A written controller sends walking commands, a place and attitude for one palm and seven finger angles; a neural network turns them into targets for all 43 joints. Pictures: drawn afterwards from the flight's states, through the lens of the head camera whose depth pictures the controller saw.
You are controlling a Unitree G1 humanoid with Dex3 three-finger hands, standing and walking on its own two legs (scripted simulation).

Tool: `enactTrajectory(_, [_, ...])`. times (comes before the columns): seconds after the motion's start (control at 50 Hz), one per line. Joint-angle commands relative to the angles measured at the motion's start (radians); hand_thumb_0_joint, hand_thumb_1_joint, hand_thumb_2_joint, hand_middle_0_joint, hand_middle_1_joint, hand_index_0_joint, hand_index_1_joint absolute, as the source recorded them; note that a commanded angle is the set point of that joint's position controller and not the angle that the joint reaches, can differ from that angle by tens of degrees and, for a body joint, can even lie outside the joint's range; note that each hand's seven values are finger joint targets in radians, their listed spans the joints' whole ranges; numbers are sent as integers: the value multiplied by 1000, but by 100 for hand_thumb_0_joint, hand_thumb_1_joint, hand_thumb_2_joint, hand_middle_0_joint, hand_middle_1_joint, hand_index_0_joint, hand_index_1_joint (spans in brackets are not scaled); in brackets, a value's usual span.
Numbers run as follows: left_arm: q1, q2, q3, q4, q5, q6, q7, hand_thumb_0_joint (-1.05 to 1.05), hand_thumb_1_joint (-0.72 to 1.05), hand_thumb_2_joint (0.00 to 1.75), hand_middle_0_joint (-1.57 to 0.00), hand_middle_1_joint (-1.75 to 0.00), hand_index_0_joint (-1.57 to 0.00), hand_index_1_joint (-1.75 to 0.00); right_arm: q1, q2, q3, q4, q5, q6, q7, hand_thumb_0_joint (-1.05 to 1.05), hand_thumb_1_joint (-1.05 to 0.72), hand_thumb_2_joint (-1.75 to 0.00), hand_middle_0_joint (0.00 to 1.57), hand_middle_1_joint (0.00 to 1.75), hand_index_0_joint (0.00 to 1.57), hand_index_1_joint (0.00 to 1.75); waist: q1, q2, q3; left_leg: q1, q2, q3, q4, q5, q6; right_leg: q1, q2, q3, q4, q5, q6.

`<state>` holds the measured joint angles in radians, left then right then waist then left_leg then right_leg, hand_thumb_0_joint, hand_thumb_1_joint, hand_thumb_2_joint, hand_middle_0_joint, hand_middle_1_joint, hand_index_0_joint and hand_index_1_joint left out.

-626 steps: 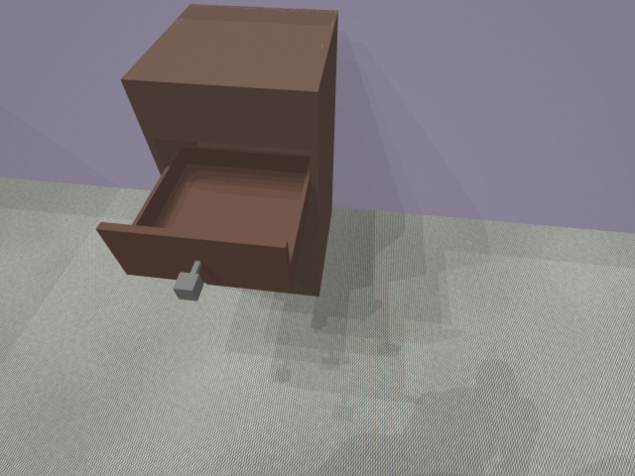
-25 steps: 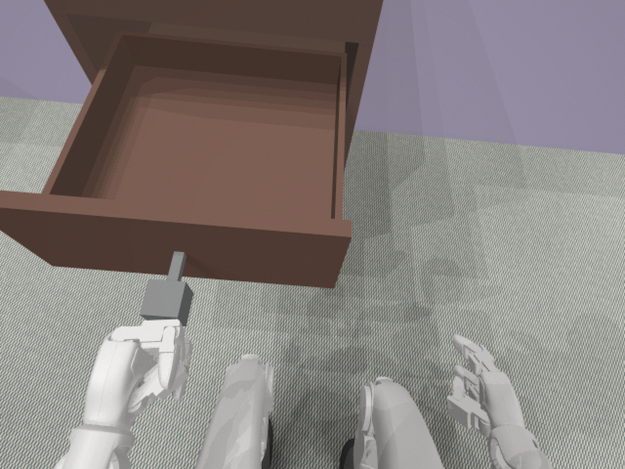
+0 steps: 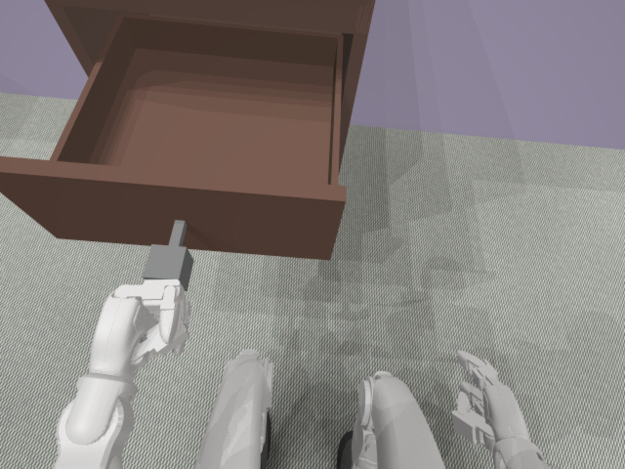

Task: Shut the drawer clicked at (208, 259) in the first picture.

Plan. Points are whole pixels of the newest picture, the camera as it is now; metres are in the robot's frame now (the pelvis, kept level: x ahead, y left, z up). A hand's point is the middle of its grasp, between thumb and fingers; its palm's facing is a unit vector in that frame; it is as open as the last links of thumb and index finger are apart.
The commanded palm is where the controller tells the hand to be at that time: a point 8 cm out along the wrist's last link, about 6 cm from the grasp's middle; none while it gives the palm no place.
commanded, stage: push the drawer shut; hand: left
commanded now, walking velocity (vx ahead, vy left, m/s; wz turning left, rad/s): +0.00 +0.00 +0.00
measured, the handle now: (173, 252) +0.36 +0.20 +0.02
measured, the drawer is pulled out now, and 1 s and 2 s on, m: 0.27 0.14 0.02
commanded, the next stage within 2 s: none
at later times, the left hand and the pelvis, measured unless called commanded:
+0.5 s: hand (190, 275) +0.33 +0.18 +0.01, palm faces -0.03 -1.00 -0.06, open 3.0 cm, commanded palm +0.34 +0.22 +0.02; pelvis +0.00 +0.01 +0.01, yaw +0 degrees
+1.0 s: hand (203, 224) +0.40 +0.18 +0.01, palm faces -0.01 -1.00 -0.06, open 3.0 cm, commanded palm +0.41 +0.22 +0.02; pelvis +0.00 +0.01 +0.01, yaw -1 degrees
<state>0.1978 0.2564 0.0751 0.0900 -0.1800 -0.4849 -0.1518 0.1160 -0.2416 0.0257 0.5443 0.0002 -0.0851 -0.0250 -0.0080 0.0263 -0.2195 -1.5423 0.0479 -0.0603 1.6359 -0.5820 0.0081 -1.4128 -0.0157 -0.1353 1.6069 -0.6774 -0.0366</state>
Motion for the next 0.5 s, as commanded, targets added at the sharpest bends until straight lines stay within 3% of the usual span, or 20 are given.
enactTrajectory(0.0, [-239, 92, 60, -195, -15, -54, 16, 0, 90, 90, -140, -160, -140, -160, 6, -160, -63, -130, 0, -38, -17, 0, -90, -90, 20, 30, 20, 30, -53, 68, -358, 386, -35, -21, -235, 30, 19, 118, 35, 94, -291, 67, -2])
enactTrajectory(0.08, [-282, 103, 83, -142, -16, -52, 25, 0, 90, 90, -140, -160, -140, -160, 11, -165, -62, -123, 0, -32, -19, 0, -90, -90, 20, 30, 20, 30, -51, 46, -364, 390, -33, -20, -244, 32, 19, 128, 37, 92, -295, 70, -1])
enactTrajectory(0.18, [-362, 90, 67, -97, -8, -55, 33, 0, 90, 90, -140, -160, -140, -160, 19, -171, -62, -114, -2, -25, -15, 0, -90, -90, 20, 30, 20, 30, -56, 78, -365, 423, -33, -29, -265, 30, 14, 104, 35, 79, -288, 84, -2])
enactTrajectory(0.26, [-433, 100, 74, -48, -1, -57, 43, 0, 90, 90, -140, -160, -140, -160, 29, -177, -62, -104, -2, -16, -15, 0, -90, -90, 20, 30, 20, 30, -67, 62, -362, 430, -31, -38, -272, 23, 13, 88, 35, 75, -284, 89, 0])
enactTrajectory(0.3, [-469, 94, 67, -40, 5, -61, 46, 0, 90, 90, -140, -160, -140, -160, 30, -179, -63, -99, -4, -14, -14, 0, -90, -90, 20, 30, 20, 30, -63, 91, -378, 455, -32, -40, -277, 26, 9, 81, 32, 71, -279, 96, -2])
enactTrajectory(0.36, [-522, 97, 66, -3, 13, -60, 53, 0, 90, 90, -140, -160, -140, -160, 38, -184, -64, -92, -4, -5, -15, 0, -90, -90, 20, 30, 20, 30, -75, 68, -376, 471, -28, -55, -285, 21, 9, 59, 33, 66, -275, 101, 0])
enactTrajectory(0.48, [-625, 103, 67, 53, 24, -54, 55, 0, 90, 90, -140, -160, -140, -160, 49, -189, -62, -82, -7, 10, -18, 0, -90, -90, 20, 30, 20, 30, -79, 95, -401, 501, -28, -58, -289, 31, 5, 51, 28, 64, -274, 115, 0])
